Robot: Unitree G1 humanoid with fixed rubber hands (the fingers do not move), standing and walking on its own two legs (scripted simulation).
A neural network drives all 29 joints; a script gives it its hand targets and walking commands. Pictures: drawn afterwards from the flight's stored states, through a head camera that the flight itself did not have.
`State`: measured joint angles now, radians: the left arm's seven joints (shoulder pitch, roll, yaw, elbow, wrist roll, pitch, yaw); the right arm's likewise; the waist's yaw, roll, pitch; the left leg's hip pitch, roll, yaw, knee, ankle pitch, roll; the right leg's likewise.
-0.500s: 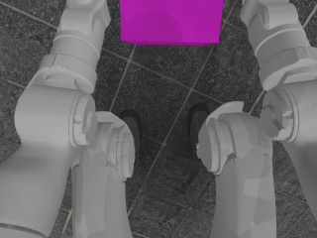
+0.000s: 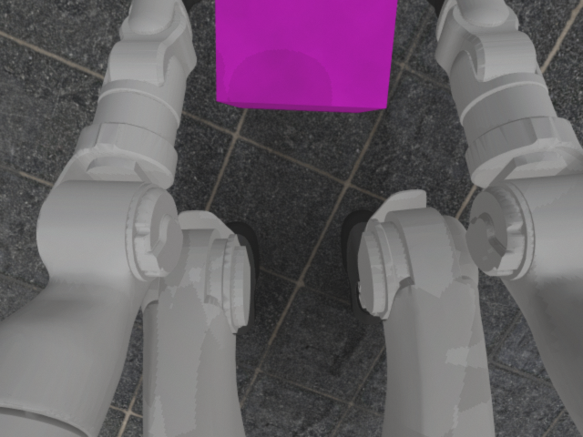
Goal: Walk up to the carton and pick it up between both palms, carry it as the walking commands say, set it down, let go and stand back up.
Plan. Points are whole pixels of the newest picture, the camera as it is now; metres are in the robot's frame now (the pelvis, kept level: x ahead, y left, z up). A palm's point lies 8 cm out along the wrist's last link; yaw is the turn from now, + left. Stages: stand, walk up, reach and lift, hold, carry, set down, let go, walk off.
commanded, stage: reach and lift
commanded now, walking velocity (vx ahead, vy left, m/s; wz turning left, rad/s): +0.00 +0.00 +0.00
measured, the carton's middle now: (303, 22) +0.53 -0.04 -0.27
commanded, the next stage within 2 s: none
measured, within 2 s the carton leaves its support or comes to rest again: leaves its support in 0.14 s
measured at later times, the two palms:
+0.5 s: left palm out of the picture +0.54 +0.08 -0.12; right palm out of the picture +0.52 -0.18 -0.11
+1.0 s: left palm out of the picture +0.54 +0.08 -0.06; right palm out of the picture +0.52 -0.18 -0.06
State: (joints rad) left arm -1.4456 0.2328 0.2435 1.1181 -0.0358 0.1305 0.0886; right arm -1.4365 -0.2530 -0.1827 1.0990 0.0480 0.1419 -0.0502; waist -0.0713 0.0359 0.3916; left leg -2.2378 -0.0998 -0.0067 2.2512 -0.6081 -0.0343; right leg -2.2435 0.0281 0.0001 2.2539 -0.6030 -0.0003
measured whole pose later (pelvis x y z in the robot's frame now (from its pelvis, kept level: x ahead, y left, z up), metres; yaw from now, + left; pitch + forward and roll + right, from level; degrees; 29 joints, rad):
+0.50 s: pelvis -0.01 +0.00 +0.01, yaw +0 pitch +37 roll +1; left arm -1.40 0.12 0.28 0.95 0.01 0.21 0.30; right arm -1.39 -0.16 -0.26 0.95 -0.02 0.22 -0.27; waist -0.07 0.02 0.26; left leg -2.26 -0.12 -0.02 2.19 -0.57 -0.05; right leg -2.28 0.06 0.02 2.19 -0.56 0.02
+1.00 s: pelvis +0.00 +0.00 +0.05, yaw +0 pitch +42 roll +2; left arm -1.29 0.04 0.37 0.83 0.10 0.26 0.27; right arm -1.28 -0.07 -0.33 0.81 -0.10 0.28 -0.31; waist -0.05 0.02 0.08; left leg -2.22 -0.14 -0.04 2.05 -0.57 -0.07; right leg -2.25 0.10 0.04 2.06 -0.54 0.03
